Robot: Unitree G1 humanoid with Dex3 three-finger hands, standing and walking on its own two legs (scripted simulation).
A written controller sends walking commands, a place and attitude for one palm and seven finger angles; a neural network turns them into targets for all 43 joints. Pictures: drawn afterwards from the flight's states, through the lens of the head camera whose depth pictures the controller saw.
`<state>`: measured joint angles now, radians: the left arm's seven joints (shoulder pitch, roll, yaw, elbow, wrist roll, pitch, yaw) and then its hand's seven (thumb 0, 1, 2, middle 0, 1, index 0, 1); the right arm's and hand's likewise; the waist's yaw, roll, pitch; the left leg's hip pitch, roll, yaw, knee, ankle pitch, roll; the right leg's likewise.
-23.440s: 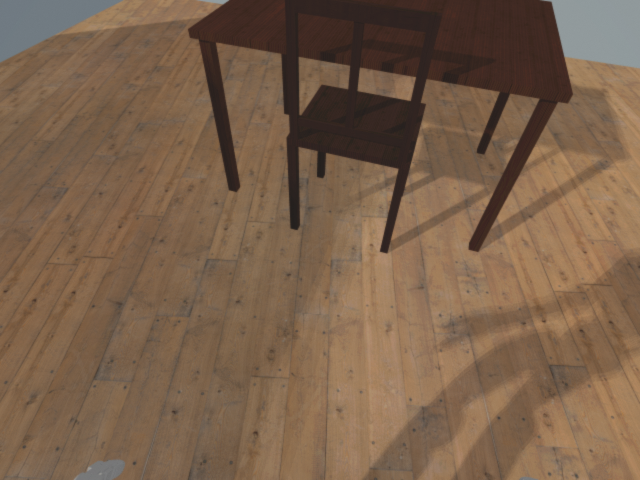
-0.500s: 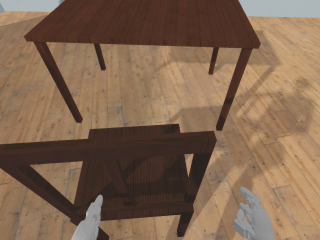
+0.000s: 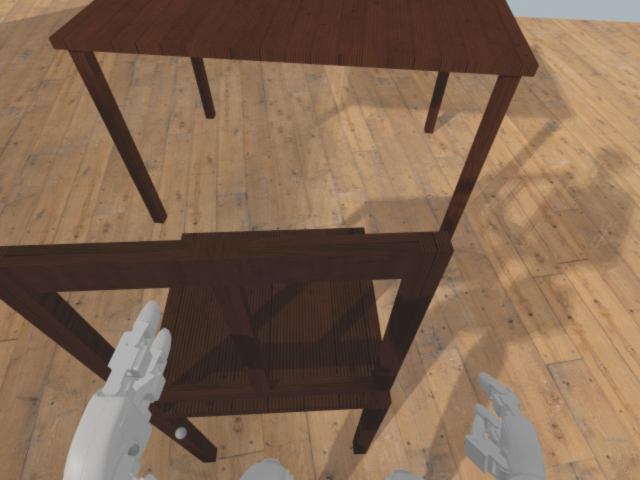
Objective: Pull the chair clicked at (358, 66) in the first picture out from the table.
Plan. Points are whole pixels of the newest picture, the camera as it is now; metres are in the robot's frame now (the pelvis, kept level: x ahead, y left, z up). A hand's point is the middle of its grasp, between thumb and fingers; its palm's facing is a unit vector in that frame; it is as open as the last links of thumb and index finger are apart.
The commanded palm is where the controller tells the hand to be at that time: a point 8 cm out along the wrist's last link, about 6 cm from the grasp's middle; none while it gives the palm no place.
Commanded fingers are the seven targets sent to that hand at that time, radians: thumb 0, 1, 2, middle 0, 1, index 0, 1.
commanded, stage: draw the hand back to the body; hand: left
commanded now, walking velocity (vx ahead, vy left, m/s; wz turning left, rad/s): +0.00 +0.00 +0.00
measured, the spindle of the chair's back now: (248, 345) +0.28 +0.11 +0.01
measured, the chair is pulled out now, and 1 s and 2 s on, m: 0.63 0.63 0.63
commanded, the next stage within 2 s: step back with the hand held close in 1.24 s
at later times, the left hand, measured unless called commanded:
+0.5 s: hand (99, 400) +0.17 +0.21 +0.13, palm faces +0.17 -0.91 -0.39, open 14.3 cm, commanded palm +0.14 +0.27 +0.19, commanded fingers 0.00 0.28 0.60 -0.12 -0.17 -0.12 -0.17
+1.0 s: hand (64, 377) +0.19 +0.24 +0.14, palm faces +0.26 -0.80 -0.54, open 7.0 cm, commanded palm +0.17 +0.28 +0.25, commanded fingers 0.00 0.90 0.90 -0.20 -0.30 -0.20 -0.30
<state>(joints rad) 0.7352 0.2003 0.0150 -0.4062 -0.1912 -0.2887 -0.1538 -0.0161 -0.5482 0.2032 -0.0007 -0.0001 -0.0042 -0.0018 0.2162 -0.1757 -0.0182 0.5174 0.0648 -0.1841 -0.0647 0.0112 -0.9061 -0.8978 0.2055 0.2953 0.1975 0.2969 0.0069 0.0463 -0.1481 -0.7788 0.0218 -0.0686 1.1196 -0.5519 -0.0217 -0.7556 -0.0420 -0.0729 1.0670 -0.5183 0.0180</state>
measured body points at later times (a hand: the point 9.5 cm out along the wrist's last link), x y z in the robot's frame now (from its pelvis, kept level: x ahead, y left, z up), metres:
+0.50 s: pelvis +0.03 +0.00 +0.06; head +0.02 -0.01 +0.51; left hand +0.16 +0.25 +0.16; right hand +0.22 -0.21 -0.01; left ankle +0.00 +0.13 -0.66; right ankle +0.01 -0.13 -0.66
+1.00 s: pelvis +0.04 -0.02 +0.07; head +0.05 -0.06 +0.52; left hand +0.17 +0.28 +0.18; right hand +0.24 -0.23 -0.01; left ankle +0.00 +0.13 -0.66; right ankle +0.01 -0.13 -0.66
